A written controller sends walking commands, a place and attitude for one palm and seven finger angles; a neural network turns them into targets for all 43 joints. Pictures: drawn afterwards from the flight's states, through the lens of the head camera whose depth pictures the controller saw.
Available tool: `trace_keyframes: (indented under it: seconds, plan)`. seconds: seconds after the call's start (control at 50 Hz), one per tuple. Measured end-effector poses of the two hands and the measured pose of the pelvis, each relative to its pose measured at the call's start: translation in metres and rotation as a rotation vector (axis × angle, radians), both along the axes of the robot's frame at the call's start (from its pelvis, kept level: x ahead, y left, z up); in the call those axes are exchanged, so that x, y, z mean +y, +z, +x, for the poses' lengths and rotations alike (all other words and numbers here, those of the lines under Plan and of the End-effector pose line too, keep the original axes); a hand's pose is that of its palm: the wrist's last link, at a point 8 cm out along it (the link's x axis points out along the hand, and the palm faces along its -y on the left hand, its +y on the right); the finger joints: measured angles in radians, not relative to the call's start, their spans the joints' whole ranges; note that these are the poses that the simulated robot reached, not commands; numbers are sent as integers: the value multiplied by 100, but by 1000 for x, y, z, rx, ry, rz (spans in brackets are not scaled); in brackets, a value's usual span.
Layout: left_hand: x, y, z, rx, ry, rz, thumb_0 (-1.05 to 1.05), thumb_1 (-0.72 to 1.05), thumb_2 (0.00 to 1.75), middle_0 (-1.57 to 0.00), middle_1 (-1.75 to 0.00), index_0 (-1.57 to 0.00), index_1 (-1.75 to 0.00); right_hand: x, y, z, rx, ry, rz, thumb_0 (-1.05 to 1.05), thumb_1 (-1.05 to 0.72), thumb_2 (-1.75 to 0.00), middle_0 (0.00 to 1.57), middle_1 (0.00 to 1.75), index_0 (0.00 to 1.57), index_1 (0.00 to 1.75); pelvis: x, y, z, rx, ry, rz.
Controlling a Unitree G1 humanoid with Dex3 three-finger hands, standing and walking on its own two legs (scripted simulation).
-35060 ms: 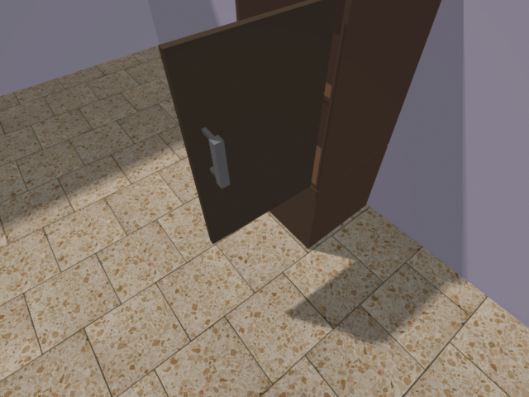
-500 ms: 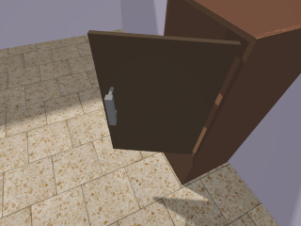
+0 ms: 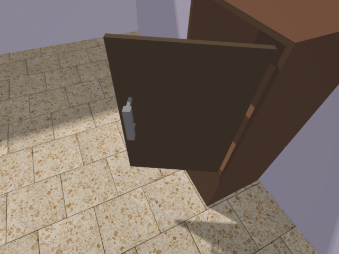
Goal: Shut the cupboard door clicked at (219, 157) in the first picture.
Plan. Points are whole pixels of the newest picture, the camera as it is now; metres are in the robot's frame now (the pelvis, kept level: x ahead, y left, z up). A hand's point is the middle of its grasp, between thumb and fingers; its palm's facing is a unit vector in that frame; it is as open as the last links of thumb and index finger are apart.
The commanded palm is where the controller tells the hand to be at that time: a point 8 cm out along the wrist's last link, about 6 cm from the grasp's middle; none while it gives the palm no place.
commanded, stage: come to a stop and stand still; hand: left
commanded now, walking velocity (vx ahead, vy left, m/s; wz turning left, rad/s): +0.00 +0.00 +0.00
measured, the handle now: (130, 119) +0.48 +0.15 +0.00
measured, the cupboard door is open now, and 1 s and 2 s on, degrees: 61 61 61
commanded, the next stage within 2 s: look again from close up in 0.02 s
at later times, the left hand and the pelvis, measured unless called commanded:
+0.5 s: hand out of the picture -0.03 +0.21 -0.19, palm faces +0.01 -0.98 -0.20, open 7.4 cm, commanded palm none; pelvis -0.05 +0.03 -0.01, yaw +0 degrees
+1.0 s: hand out of the picture -0.13 +0.18 -0.18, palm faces +0.04 -0.99 -0.16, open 7.4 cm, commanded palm none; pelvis -0.06 +0.02 -0.01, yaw +0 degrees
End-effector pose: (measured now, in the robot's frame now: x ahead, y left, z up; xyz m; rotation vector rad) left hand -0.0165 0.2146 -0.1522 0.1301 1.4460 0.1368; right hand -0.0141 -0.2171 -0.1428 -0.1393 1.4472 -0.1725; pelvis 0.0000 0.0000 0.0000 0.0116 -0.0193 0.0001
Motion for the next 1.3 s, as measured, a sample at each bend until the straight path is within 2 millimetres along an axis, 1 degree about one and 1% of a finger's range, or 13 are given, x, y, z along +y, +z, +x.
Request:
trace_keyframes:
  seconds: [0.12, 0.18, 0.32, 0.44, 0.54, 0.72, 0.86, 0.96, 1.06, 1.12, 1.18, 1.22, 1.3]
  plan:
    - [0, 0, -7, 14, 6, -5, 0, 91, 90, -20, -30, -19, -30, 2, 0, -4, 5, -1, 0, 0, -91, -90, 20, 30, 20, 29, 2, 0, -1, 0, 2, 0]
    - [1, 1, -10, -6, -22, 11, 0, 91, 90, -20, -30, -19, -30, 1, -3, 0, -31, 9, -1, 1, -91, -90, 21, 30, 20, 29, 7, -3, -7, 13, -9, -22]
    - [20, -4, -9, -84, -31, 31, 0, 91, 90, -20, -30, -20, -30, 6, -7, 10, -151, 15, -18, 1, -91, -90, 20, 30, 20, 29, 19, -11, -24, -10, -5, -23]
    - [35, -5, -13, -139, -33, 33, 0, 91, 90, -20, -30, -20, -30, 13, -3, 12, -198, 43, -20, 1, -92, -90, 20, 30, 20, 29, 27, -12, -41, -16, 1, -25]
    - [47, -3, -27, -136, -35, 38, 0, 91, 90, -20, -30, -20, -30, 18, 2, 9, -214, 57, -18, 1, -91, -90, 20, 30, 20, 29, 32, -11, -51, -1, 2, -23]
    - [59, -1, -66, -65, -17, 48, 0, 91, 90, -20, -30, -19, -30, 14, 6, -7, -187, 63, -33, 1, -91, -90, 21, 30, 21, 30, 34, -7, -59, 5, 4, -23]
    - [47, -2, -95, 18, 1, 22, 0, 91, 90, -20, -30, -19, -30, 10, 6, -23, -135, 43, -37, 1, -91, -90, 21, 30, 20, 29, 30, -6, -59, 14, 1, -20]
    - [27, -1, -114, 63, 28, -6, 0, 91, 90, -20, -30, -19, -30, 6, 2, -32, -101, 32, -27, 1, -91, -90, 21, 30, 20, 29, 21, -7, -58, 20, 2, -18]
    - [6, -5, -124, 100, 56, -38, 0, 91, 90, -20, -30, -19, -30, 2, -2, -30, -97, 22, -24, 1, -91, -90, 21, 30, 20, 29, 13, -10, -50, 15, 1, -28]
    - [-4, -13, -121, 117, 58, -65, 0, 91, 90, -20, -30, -19, -30, 2, -4, -26, -105, 13, -30, 1, -91, -90, 20, 30, 20, 29, 11, -15, -42, 7, -1, -33]
    - [-11, -19, -108, 117, 41, -83, 0, 91, 90, -20, -30, -19, -30, 3, -6, -22, -112, -6, -29, 1, -91, -90, 20, 30, 20, 29, 8, -18, -34, 11, -14, -21]
    - [-14, -19, -93, 106, 17, -82, 0, 91, 90, -20, -30, -19, -30, 0, -8, -22, -113, -26, -26, 1, -91, -90, 21, 30, 20, 29, 5, -18, -31, 20, -32, -12]
    - [-18, -14, -51, 23, -16, -54, 0, 91, 90, -20, -30, -19, -30, -9, -13, -26, -95, -55, -5, 1, -91, -90, 21, 30, 21, 30, -8, -17, -26, 28, -47, -4]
